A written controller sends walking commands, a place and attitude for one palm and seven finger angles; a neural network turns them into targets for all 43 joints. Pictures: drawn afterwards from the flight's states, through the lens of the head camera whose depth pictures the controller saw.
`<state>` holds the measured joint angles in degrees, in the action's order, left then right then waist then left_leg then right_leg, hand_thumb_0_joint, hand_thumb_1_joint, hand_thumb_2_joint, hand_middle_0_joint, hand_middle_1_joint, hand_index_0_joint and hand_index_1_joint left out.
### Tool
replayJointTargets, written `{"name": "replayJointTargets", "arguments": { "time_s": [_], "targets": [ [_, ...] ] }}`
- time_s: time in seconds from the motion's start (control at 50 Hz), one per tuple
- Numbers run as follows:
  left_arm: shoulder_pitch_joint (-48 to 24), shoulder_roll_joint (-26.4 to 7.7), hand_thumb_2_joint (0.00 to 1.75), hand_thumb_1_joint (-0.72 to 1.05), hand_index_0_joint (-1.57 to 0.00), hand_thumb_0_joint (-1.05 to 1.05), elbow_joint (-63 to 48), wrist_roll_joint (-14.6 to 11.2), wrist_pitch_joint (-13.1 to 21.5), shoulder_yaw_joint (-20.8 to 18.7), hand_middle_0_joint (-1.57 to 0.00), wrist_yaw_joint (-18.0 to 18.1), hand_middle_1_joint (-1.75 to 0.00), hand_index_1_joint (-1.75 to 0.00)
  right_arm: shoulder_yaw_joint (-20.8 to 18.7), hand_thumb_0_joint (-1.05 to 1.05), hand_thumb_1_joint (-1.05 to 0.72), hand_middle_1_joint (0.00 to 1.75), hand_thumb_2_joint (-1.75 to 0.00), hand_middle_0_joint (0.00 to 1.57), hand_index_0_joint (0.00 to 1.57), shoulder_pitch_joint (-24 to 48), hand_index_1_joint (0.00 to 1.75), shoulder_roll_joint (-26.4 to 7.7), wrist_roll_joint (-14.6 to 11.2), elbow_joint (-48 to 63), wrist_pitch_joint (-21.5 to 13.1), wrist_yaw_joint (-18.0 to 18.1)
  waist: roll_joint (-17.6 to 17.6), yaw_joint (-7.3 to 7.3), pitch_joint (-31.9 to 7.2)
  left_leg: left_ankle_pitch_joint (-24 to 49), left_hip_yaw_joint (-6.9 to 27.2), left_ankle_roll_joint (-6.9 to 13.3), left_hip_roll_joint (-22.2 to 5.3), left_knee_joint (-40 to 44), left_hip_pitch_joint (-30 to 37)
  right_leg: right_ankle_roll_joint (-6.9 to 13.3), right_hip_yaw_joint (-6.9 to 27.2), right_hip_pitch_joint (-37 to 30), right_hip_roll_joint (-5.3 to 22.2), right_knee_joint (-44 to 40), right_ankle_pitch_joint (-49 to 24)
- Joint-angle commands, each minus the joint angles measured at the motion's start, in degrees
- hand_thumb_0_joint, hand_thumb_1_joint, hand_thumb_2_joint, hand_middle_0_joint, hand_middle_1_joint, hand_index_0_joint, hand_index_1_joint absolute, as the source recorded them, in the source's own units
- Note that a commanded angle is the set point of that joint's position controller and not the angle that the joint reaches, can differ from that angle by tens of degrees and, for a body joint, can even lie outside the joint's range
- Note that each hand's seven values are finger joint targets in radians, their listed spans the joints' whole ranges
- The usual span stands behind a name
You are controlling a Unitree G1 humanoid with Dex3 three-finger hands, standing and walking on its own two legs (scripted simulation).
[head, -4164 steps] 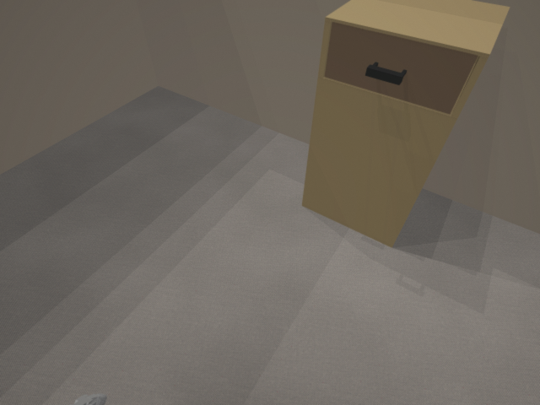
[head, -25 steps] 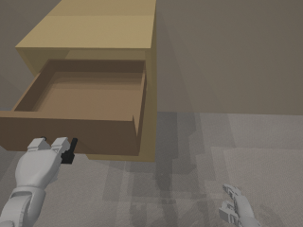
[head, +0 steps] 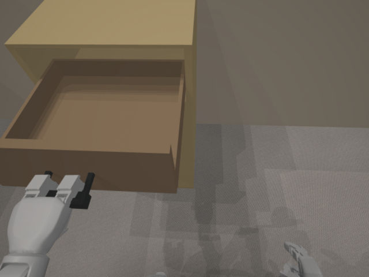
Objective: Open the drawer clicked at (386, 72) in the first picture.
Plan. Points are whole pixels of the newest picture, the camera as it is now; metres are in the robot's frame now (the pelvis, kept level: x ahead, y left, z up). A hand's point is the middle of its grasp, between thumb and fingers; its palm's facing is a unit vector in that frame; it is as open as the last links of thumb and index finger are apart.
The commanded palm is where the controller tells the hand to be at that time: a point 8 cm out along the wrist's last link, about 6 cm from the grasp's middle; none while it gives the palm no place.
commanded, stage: pull the drawer open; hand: left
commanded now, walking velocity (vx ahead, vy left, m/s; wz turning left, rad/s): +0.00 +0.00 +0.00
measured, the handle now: (64, 188) +0.27 +0.26 +0.06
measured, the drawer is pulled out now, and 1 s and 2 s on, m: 0.30 0.30 0.30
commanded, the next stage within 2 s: none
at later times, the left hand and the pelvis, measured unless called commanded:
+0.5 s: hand (62, 220) +0.21 +0.25 +0.04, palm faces -0.01 -0.06 -1.00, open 6.0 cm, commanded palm +0.20 +0.26 +0.10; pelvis -0.04 -0.02 +0.02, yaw +1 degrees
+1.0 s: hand (61, 223) +0.21 +0.25 +0.04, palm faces -0.02 -0.06 -1.00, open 6.1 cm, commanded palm +0.14 +0.26 +0.10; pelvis -0.05 -0.02 +0.02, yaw -2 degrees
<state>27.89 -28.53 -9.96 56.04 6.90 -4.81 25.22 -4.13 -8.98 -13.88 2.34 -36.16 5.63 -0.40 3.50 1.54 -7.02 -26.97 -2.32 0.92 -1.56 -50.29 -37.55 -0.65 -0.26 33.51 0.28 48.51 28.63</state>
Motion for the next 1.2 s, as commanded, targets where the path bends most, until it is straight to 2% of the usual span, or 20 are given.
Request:
{"name": "replayJointTargets", "arguments": {
  "time_s": [0.0, 0.08, 0.1, 0.18, 0.22, 0.24, 0.34, 0.38, 0.4, 0.46, 0.54, 0.62, 0.72, 0.76, 0.86, 0.9, 1.02, 1.12, 1.14, 1.18],
  "targets": [
    [-8.6, -9.0, 0.9, 0.9, -0.4, 0.0, -8.2, -1.2, -6.5, -10.3, -0.4, 2.4, -1.35, -1.35, -1.7, 0.0, -0.9, 0.3, -0.9, 0.2, 0.2, 3.0, 0.3, -6.7, -0.4, 8.0, -2.0, 1.4, 0.7, 0.91, -19.8, 46.4, 3.2, -0.7, 0.1, 3.7, 21.2, 1.5, -2.3, -6.5, -2.2, -3.5, -38.1],
    [-13.6, -10.1, 0.9, 0.9, -0.4, 0.0, -4.7, -0.7, -8.5, -8.4, -0.4, -1.6, -1.35, -1.35, -0.2, 0.0, -0.9, 0.3, -0.9, 0.2, 0.2, 5.5, 0.3, -6.0, -0.7, 8.0, -1.0, 2.9, -2.5, 1.19, -15.9, 39.4, 2.5, 0.2, 0.9, 6.4, 19.7, 1.5, -2.1, -10.0, -2.1, -6.5, -37.3],
    [-15.5, -11.6, 0.9, 0.9, -0.4, 0.0, -5.3, -0.7, -8.3, -8.9, -0.4, -2.6, -1.35, -1.35, 0.2, 0.0, -0.9, 0.3, -0.9, 0.2, 0.2, 5.9, 0.3, -6.2, -0.7, 8.0, -0.8, 3.3, -0.3, 1.42, -16.3, 39.8, 2.2, 0.2, 1.1, 6.9, 20.5, 1.7, -1.6, -11.1, -2.0, -7.0, -38.1],
    [-19.3, -11.6, 0.9, 0.9, -0.4, 0.0, 0.0, -0.9, -6.6, -8.3, -0.4, -6.0, -1.35, -1.35, 0.9, 0.0, -0.9, 0.3, -0.9, 0.2, 0.2, 7.3, 0.3, -5.4, -0.8, 7.7, -0.6, 4.2, -1.8, 1.59, -11.6, 33.9, 1.7, 0.5, 1.9, 8.8, 19.6, 1.6, -1.7, -11.5, -2.2, -9.4, -35.4],
    [-22.1, -12.9, 0.9, 0.9, -0.4, 0.0, 1.2, -0.9, -5.1, -8.9, -0.4, -7.0, -1.35, -1.35, 1.4, 0.0, -0.9, 0.3, -0.9, 0.2, 0.2, 8.3, 0.3, -5.3, -0.6, 7.8, -0.5, 4.5, -0.2, 2.16, -11.1, 31.1, 1.4, 0.4, 2.4, 9.9, 19.3, 1.8, -1.2, -12.0, -2.1, -10.2, -33.7],
    [-22.6, -11.8, 0.9, 0.9, -0.4, 0.0, 2.4, -0.8, -4.5, -7.9, -0.4, -7.4, -1.35, -1.35, 1.2, 0.0, -0.9, 0.3, -0.9, 0.2, 0.2, 8.3, 0.3, -5.1, -0.7, 7.7, -0.6, 4.5, 1.2, 2.03, -10.3, 29.8, 1.4, 0.4, 2.5, 10.1, 19.3, 2.0, -1.3, -11.5, -2.3, -10.6, -31.9],
    [-28.0, -12.6, 0.9, 0.9, -0.4, 0.0, 5.1, -0.1, -1.2, -8.0, -0.4, -7.4, -1.35, -1.35, 0.8, 0.0, -0.9, 0.3, -0.9, 0.2, 0.2, 8.7, 0.3, -5.1, -0.7, 7.7, -1.3, 4.7, 2.0, 2.13, -9.1, 23.5, 1.1, 0.5, 3.0, 11.4, 18.5, 2.4, -0.8, -10.6, -2.4, -12.3, -26.2],
    [-29.2, -11.2, 0.9, 0.9, -0.4, 0.0, 6.4, 0.0, -0.5, -6.4, -0.4, -7.3, -1.35, -1.35, 0.6, 0.0, -0.9, 0.3, -0.9, 0.2, 0.2, 8.6, 0.3, -5.1, -0.8, 7.8, -1.7, 4.7, 2.1, 2.03, -8.9, 21.8, 1.0, 0.6, 3.2, 11.7, 18.0, 2.4, -0.8, -10.0, -2.3, -12.6, -24.7],
    [-30.1, -13.3, 0.9, 0.9, -0.4, 0.0, 7.0, 0.0, -0.2, -8.4, -0.4, -7.2, -1.35, -1.35, 0.4, 0.0, -0.9, 0.3, -0.9, 0.2, 0.2, 8.3, 0.3, -5.5, -0.9, 7.5, -1.8, 4.8, 1.2, 2.06, -9.7, 21.5, 1.0, 0.6, 3.2, 11.7, 17.6, 2.5, -0.4, -10.9, -2.4, -12.8, -24.2],
    [-32.4, -13.4, 0.9, 0.9, -0.4, 0.0, 7.7, 0.4, 0.7, -7.9, -0.4, -6.6, -1.35, -1.35, 0.2, 0.0, -0.9, 0.3, -0.9, 0.2, 0.2, 8.2, 0.3, -5.6, -1.0, 7.2, -2.1, 4.9, 2.1, 2.14, -10.0, 20.1, 0.8, 0.6, 3.4, 12.0, 17.1, 2.4, -0.1, -10.3, -2.3, -12.9, -23.2],
    [-32.9, -13.9, 0.9, 0.9, -0.4, 0.0, 11.3, 0.1, 0.3, -8.0, -0.4, -6.2, -1.35, -1.35, -0.3, 0.0, -0.9, 0.3, -0.9, 0.2, 0.2, 7.1, 0.3, -6.0, -1.5, 6.9, -2.4, 5.3, 0.7, 1.73, -8.8, 17.3, 0.7, 0.8, 3.6, 12.3, 15.2, 2.3, 0.3, -10.2, -2.3, -13.7, -21.0],
    [-35.6, -14.6, 0.9, 0.9, -0.4, 0.0, 10.9, 0.0, 0.8, -8.0, -0.4, -5.6, -1.35, -1.35, -0.4, 0.0, -0.9, 0.3, -0.9, 0.2, 0.2, 6.4, 0.3, -6.3, -1.6, 6.3, -2.8, 5.4, 0.9, 1.6, -11.1, 16.5, 0.5, 0.8, 3.6, 12.6, 15.7, 2.1, 0.7, -10.1, -2.0, -13.8, -20.1],
    [-37.1, -14.3, 0.9, 0.9, -0.4, 0.0, 12.3, 0.1, 0.9, -7.6, -0.4, -4.7, -1.35, -1.35, -0.7, 0.0, -0.9, 0.3, -0.9, 0.2, 0.2, 5.4, 0.3, -6.5, -1.8, 5.6, -3.2, 5.6, -0.1, 1.18, -11.1, 15.7, 0.7, 0.7, 3.4, 13.0, 15.4, 2.2, 0.3, -9.5, -2.2, -13.8, -18.7],
    [-30.2, -13.5, 0.9, 0.9, -0.4, 0.0, 11.1, -0.3, 0.7, -8.3, -0.4, -4.6, -1.35, -1.35, -0.9, 0.0, -0.9, 0.3, -0.9, 0.2, 0.2, 5.7, 0.3, -6.3, -1.8, 6.2, -3.3, 5.4, -0.3, 2.71, -12.3, 16.9, 0.5, 0.7, 3.4, 13.0, 15.7, 2.4, 0.5, -11.0, -2.3, -13.6, -20.4],
    [-15.1, -11.5, 0.9, 0.9, -0.4, 0.0, 4.3, -2.2, 0.0, -9.2, -0.4, -4.8, -1.35, -1.35, -0.5, 0.0, -0.9, 0.3, -0.9, 0.2, 0.2, 7.3, 0.3, -6.3, -1.9, 8.4, -3.7, 4.2, -0.6, 4.25, -10.6, 18.1, 0.7, 0.4, 3.1, 13.7, 14.7, 2.6, -0.2, -12.4, -2.3, -12.5, -21.6],
    [-6.3, -11.5, 0.9, 0.9, -0.4, 0.0, 0.9, -2.4, -0.4, -11.0, -0.4, -4.5, -1.35, -1.35, -0.5, 0.0, -0.9, 0.3, -0.9, 0.2, 0.2, 8.1, 0.3, -6.2, -1.7, 9.3, -3.9, 3.5, 1.9, 5.54, -11.4, 20.9, 0.7, 0.0, 2.8, 13.6, 15.2, 3.0, -0.6, -13.4, -2.3, -11.6, -23.1],
    [10.1, -8.5, 0.9, 0.9, -0.4, 0.0, -9.7, -3.0, -2.3, -10.6, -0.4, -3.6, -1.35, -1.35, -0.4, 0.0, -0.9, 0.3, -0.9, 0.2, 0.2, 8.8, 0.3, -6.5, -1.1, 10.9, -3.9, 0.9, 3.2, 5.49, -11.5, 32.1, 0.9, -0.2, 1.3, 11.0, 16.1, 2.5, -1.0, -12.0, -2.1, -8.8, -30.6],
    [18.3, -8.2, 0.9, 0.9, -0.4, 0.0, -15.3, -3.5, -3.9, -12.0, -0.4, -2.0, -1.35, -1.35, -0.7, 0.0, -0.9, 0.3, -0.9, 0.2, 0.2, 8.0, 0.3, -6.6, -0.7, 11.5, -3.5, -0.8, 3.7, 5.49, -14.3, 43.3, 1.4, -0.5, 0.0, 8.0, 18.1, 1.9, -1.3, -11.1, -1.9, -6.3, -37.3],
    [19.1, -7.6, 0.9, 0.9, -0.4, 0.0, -15.6, -3.4, -4.1, -11.6, -0.4, -2.0, -1.35, -1.35, -0.7, 0.0, -0.9, 0.3, -0.9, 0.2, 0.2, 7.7, 0.3, -6.5, -0.8, 11.2, -3.4, -1.1, 4.3, 5.05, -13.3, 45.5, 1.5, -0.6, -0.2, 7.4, 18.4, 1.9, -1.4, -10.1, -2.0, -5.8, -38.3],
    [4.7, -9.1, 0.9, 0.9, -0.4, 0.0, -16.1, -2.5, -3.7, -11.9, -0.4, -1.1, -1.35, -1.35, -1.0, 0.0, -0.9, 0.3, -0.9, 0.2, 0.2, 6.1, 0.3, -7.1, -0.2, 10.2, -3.1, -0.7, 4.0, 2.17, -13.5, 43.7, 2.2, -0.5, 0.0, 6.2, 19.2, 1.8, -1.6, -6.6, -2.3, -5.2, -36.5]
  ]
}}
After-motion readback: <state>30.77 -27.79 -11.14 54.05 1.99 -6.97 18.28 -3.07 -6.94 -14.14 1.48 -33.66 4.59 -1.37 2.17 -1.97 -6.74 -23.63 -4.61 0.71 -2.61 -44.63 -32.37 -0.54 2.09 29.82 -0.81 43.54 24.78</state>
